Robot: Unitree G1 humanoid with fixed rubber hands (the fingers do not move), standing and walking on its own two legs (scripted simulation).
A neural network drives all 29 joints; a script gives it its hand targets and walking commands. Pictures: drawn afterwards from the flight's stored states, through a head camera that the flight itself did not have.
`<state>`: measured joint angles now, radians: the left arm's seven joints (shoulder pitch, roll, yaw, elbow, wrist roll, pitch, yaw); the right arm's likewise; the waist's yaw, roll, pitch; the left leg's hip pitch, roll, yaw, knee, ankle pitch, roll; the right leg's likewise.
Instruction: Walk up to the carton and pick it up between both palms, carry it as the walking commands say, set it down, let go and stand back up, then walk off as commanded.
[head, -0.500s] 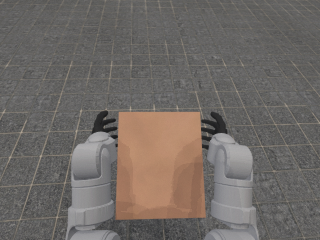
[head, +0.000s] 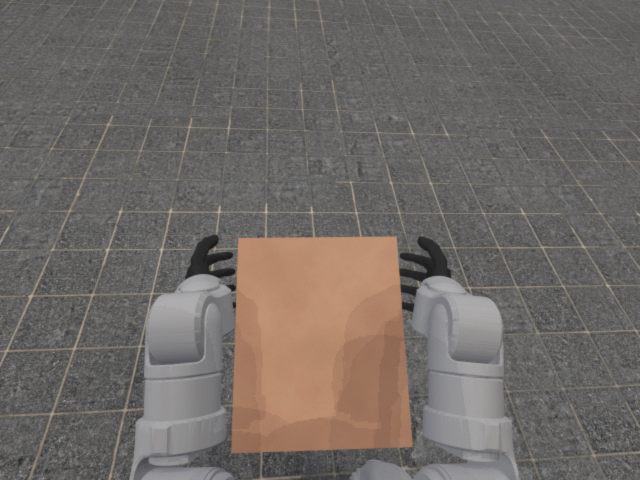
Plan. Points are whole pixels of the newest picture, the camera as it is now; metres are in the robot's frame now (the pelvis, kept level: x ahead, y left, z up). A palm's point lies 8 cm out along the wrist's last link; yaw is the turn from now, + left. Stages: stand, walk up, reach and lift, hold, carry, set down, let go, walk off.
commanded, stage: carry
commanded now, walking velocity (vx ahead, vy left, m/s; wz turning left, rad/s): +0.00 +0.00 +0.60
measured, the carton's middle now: (317, 338) +0.31 +0.01 -0.04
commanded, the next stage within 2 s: none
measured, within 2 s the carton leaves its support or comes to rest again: neither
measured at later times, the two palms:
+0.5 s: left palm (268, 366) +0.21 +0.07 +0.08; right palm (512, 332) +0.27 -0.20 +0.09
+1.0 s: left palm out of the picture +0.07 +0.08 +0.09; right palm (485, 397) +0.20 -0.16 +0.08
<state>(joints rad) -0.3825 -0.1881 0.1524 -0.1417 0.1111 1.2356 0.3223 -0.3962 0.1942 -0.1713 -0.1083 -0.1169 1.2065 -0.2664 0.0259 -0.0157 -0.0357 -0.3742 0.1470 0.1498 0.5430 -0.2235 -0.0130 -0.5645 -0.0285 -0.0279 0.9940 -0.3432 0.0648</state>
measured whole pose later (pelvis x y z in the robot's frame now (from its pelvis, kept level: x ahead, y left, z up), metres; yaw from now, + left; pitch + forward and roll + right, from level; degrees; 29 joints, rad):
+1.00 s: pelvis -0.13 -0.17 +0.00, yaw +31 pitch +3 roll +2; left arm -0.38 -0.19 0.14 -0.09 0.15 1.20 0.23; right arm -0.36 0.18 -0.16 -0.17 -0.09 1.23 -0.33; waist -0.05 0.02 -0.03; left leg -0.55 0.02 0.09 1.02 -0.44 -0.04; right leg -0.34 -0.14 -0.21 0.56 -0.26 0.00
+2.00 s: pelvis -0.30 -0.20 -0.01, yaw +67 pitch +3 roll +0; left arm -0.32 -0.17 0.15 -0.18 0.11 1.23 0.27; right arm -0.38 0.19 -0.12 -0.12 -0.14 1.21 -0.24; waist 0.03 -0.01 -0.01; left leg -0.44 0.00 0.07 0.62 -0.24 0.04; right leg -0.55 -0.17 -0.14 1.08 -0.52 0.12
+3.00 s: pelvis -0.37 -0.32 -0.01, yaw +102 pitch +2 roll +1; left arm -0.36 -0.18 0.12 -0.13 0.12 1.22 0.25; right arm -0.33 0.17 -0.12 -0.21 -0.14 1.24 -0.27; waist -0.02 0.04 -0.04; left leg -0.57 -0.04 0.05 0.96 -0.41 0.00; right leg -0.33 -0.11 -0.18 0.60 -0.31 -0.01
